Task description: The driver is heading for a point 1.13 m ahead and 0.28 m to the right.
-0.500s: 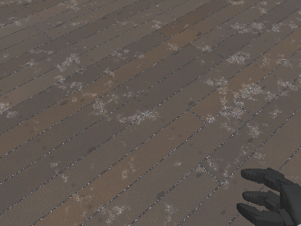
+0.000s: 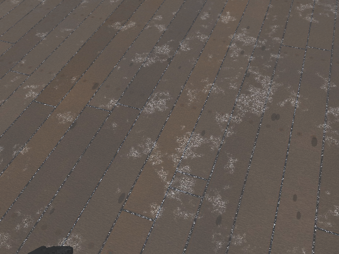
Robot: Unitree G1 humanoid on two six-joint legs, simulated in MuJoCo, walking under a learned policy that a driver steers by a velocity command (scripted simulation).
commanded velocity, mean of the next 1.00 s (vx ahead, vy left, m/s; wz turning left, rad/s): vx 0.53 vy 0.00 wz -0.65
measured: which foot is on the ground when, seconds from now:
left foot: down 0.00-0.00, up 0.02-0.38, down 0.40-0.84, up 0.86-1.00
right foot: down 0.00-0.40, up 0.42-0.82, down 0.84-1.00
